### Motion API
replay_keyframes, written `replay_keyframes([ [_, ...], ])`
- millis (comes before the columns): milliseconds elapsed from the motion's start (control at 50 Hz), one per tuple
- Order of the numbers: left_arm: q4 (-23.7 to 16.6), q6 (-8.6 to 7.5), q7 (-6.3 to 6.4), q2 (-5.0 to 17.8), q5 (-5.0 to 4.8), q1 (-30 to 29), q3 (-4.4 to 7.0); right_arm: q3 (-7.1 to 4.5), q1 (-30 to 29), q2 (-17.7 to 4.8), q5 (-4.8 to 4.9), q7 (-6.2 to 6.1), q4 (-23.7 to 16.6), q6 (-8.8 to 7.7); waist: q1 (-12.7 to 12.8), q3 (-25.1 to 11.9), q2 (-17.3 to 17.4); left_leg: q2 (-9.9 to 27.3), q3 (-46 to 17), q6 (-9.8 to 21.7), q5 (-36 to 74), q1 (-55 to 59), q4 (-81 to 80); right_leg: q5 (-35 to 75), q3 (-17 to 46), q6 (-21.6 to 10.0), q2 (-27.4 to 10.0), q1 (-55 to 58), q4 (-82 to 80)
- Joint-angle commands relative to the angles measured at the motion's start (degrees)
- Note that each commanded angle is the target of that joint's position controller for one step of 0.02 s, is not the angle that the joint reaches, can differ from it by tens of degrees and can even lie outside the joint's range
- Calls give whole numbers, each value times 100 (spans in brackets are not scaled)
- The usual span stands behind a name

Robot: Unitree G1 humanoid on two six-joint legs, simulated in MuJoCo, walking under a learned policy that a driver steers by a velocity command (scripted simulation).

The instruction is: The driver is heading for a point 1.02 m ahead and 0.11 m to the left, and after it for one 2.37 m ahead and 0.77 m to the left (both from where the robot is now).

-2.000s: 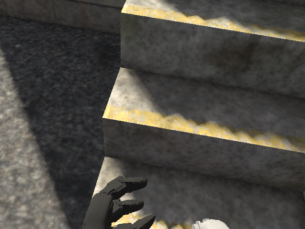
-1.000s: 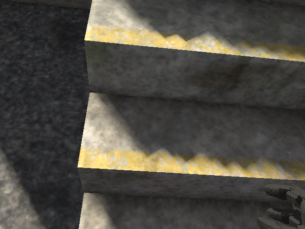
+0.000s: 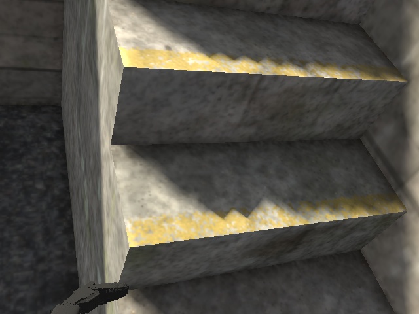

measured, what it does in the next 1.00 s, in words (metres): goes down, turning right: left foot 0.60 m lower, then right foot 0.60 m higher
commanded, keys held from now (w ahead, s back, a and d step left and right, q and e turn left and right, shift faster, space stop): w+shift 0.20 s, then shift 0.64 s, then w+shift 0.16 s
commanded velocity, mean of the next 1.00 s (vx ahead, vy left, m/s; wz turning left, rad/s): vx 0.31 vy -0.09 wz -0.01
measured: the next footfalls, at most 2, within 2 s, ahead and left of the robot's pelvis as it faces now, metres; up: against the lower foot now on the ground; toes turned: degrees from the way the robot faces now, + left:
left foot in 0.28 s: -0.06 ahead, +0.21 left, -0.60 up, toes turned -57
right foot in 0.62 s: -0.06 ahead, +0.05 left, +0.01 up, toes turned -24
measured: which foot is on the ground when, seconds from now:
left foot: up 0.00-0.26, down 0.28-1.00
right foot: down 0.00-0.02, up 0.04-0.60, down 0.62-0.66, up 0.68-1.00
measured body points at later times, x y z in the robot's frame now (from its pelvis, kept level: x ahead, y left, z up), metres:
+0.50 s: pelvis -0.07 +0.18 -0.43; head +0.02 +0.26 +0.00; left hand +0.20 +0.22 -0.55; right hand -0.30 +0.01 -0.50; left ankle -0.11 +0.20 -1.18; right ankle -0.04 +0.02 -0.56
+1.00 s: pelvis -0.22 +0.34 -0.41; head -0.20 +0.41 +0.03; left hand +0.06 +0.37 -0.51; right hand -0.37 +0.16 -0.53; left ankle -0.08 +0.26 -1.16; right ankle -0.22 +0.16 -0.83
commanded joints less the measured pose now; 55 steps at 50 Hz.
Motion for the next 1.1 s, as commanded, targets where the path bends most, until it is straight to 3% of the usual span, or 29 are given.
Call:
replay_keyframes([
  [20,-866,127,421,-735,-549,-1046,-107,131,640,-292,-704,756,-113,-187,-1246,420,4528,2131,-228,1300,2965,1085,-7215,2403,1106,629,-558,-806,1349],
  [40,-1069,249,495,-484,-147,-1631,-57,345,1208,421,-855,1063,330,-88,-1546,807,4097,1766,1115,1890,7014,1078,-8429,528,395,591,-340,-521,2639],
  [60,-1314,338,339,-411,-56,-1261,2,547,358,670,-789,1175,341,-27,-666,948,3321,1599,1371,1917,9085,2107,-8794,-1096,602,522,-382,-1472,2840],
  [120,-1416,659,120,-512,106,-339,-32,694,-1633,-157,-585,1245,-739,-118,385,629,810,2213,754,1339,12284,2325,-10087,-1985,308,1188,-7,-324,3554],
  [160,-1920,508,230,-674,485,-1907,-115,349,1007,-935,-87,1005,346,56,-823,-612,499,2967,841,1184,16143,1450,-10784,-584,301,1147,-74,2465,4272],
  [180,-1892,517,234,-886,345,-2120,-43,470,1148,-689,-303,839,684,325,-647,-899,-681,2952,798,1167,14436,2614,-9779,-1148,139,1461,-107,981,4793],
  [200,-1917,379,309,-1184,91,-2471,-104,336,1333,-747,-356,791,782,457,-973,-1009,-716,2765,580,1112,12693,2892,-8620,-1129,408,1453,-344,-264,5293],
  [220,-2372,-7,540,-1137,10,-4067,-86,217,2310,-521,-545,1078,1175,429,-2109,-1237,-530,2753,545,2048,9924,3122,-7096,1390,1984,1476,-1489,-1918,5743],
  [240,-2622,-224,583,-1705,-118,-4926,-212,6,2522,-910,-639,1110,1636,487,-2319,-1250,524,3036,-278,2173,8916,4442,-6019,1508,2018,1699,-1707,-4655,7652],
  [280,-2104,-190,447,-2661,-200,-3436,-317,309,900,-673,-476,991,1508,772,-1338,-111,2985,2452,-852,562,13253,3260,-5622,-1995,165,2384,-652,-6857,12057],
  [320,-1719,-261,307,-3000,47,-1557,-310,-53,1020,-1244,-502,1078,2322,600,-356,1100,7860,608,64,-1315,14891,471,-6456,-2750,-1474,2189,-1447,-5769,13468],
  [360,-1209,-187,484,-2480,-224,-1896,129,-317,677,-967,-464,1091,2597,452,-515,375,6170,553,-666,-1253,16126,305,-6263,-2108,-1311,2050,-1926,-4865,13952],
  [380,-1935,12,499,-2880,-2,-3519,-124,-575,577,-2031,-546,736,2275,428,-1075,-883,6007,1417,-3848,-225,12107,-226,-7747,-3181,-147,2107,-2020,-4113,13673],
  [400,-1667,261,611,-2554,35,-3194,99,-623,-124,-2327,-657,494,1819,426,-970,-1761,4244,2196,-4988,192,9748,1760,-7631,-3039,725,2222,-2018,-5268,13721],
  [420,-935,581,807,-2001,44,-2805,305,-569,-228,-2099,-500,516,1916,668,-968,-2122,2437,1992,-2896,-407,8006,3393,-6906,-2045,647,2102,-1859,-6275,13639],
  [440,-864,693,1042,-2112,376,-3214,192,-546,694,-1889,-316,458,2337,760,-1527,-1322,2662,1425,-1912,-738,7837,3371,-7082,-2596,-88,1933,-1863,-6017,12206],
  [500,-1379,285,850,-3156,268,-4336,3,95,1673,319,-763,322,3152,889,-1625,-455,3396,1014,-1611,-146,8520,2711,-6803,-2356,-52,2077,-1898,-5812,12015],
  [540,-1209,229,959,-3008,224,-4382,22,-3,2177,429,-834,362,3061,802,-1843,-320,2334,1379,-2142,-74,11110,2618,-7066,-2372,30,2075,-1755,-5211,10770],
  [580,-1033,331,1067,-2334,187,-3483,133,-14,2179,261,-753,516,2773,602,-1663,-187,1340,1285,-3319,-89,9245,1641,-7478,-1266,108,2026,-1536,-3513,8518],
  [640,-1190,381,1011,-2691,409,-4045,75,117,2567,838,-571,564,3040,469,-1645,-283,1799,685,-3154,38,9187,605,-8441,-1891,-197,1740,-1357,-979,6454],
  [700,-594,550,1011,-2606,428,-3606,183,99,2329,840,-499,592,2838,680,-1564,-448,1053,870,-2803,245,6498,679,-8676,-1307,-176,1526,-1582,-1005,5978],
  [780,105,691,1345,-2141,294,-1997,361,-85,1840,475,-639,601,2394,718,-1163,1050,1559,589,-3166,-332,5055,1362,-8570,-605,-313,1731,-863,-1654,5288],
  [820,-29,648,1367,-1978,83,-1806,440,-103,1141,216,-746,769,1889,715,-1008,1051,1924,752,-4104,-76,3085,254,-8374,363,255,1742,-935,-1527,6317],
  [840,46,705,1335,-1735,52,-1938,507,28,1115,710,-723,723,1726,766,-1226,1000,1418,633,-3753,-276,1952,169,-8623,891,304,1822,-951,-1442,6365],
  [920,41,530,1294,-1264,248,-2080,551,-129,1679,585,-564,677,1759,662,-1636,915,1659,511,-3142,-14,855,159,-9166,1547,284,1679,-1012,-441,4047],
  [1000,666,602,1056,-585,128,-909,773,-203,850,403,-506,542,1321,800,-1137,568,2370,398,-2261,-601,1595,1051,-9755,1594,19,1443,-512,986,1729],
  [1060,1928,619,1129,456,533,1903,916,-586,-1139,-230,-500,730,343,684,113,295,3284,-486,-757,-2476,2348,859,-10075,1489,-1189,950,211,3901,-2030],
  [1080,2487,582,1248,576,690,3232,870,-862,-2326,-651,-426,818,-192,753,888,366,2676,-1426,-58,-3426,1263,213,-7872,1997,-1289,252,-125,5204,-4413],
  [1100,2302,374,1084,-506,165,1071,642,-782,-1319,-115,-346,871,36,649,-333,-53,-2555,-1265,-626,-1593,-1263,1608,-314,3976,1072,-174,-2004,2885,-5469],
])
